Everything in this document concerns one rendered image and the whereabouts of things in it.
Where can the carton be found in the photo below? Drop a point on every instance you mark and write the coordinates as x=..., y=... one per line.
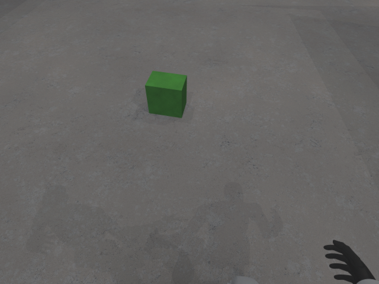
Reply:
x=166, y=93

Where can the robot right hand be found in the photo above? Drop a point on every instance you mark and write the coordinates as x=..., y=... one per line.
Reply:
x=354, y=264

